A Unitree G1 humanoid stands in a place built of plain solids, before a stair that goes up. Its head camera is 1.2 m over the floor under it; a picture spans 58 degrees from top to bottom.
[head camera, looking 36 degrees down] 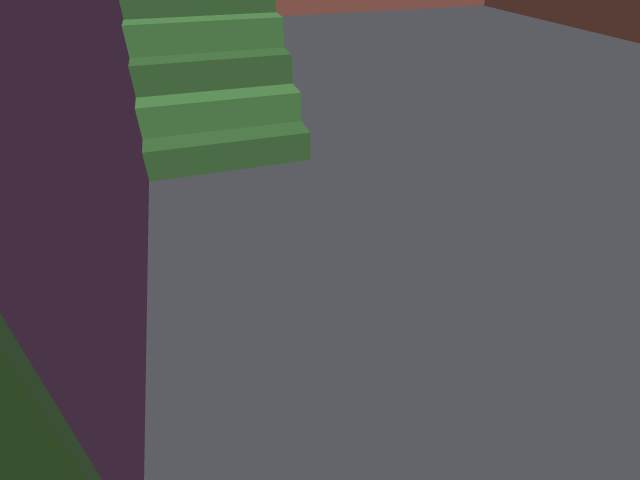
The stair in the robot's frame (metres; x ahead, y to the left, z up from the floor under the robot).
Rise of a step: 0.18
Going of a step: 0.20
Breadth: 0.98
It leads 17 degrees to the left of straight ahead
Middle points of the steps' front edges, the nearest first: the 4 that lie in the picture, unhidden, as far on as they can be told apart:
2.37 0.52 0.18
2.56 0.58 0.36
2.75 0.64 0.54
2.95 0.70 0.72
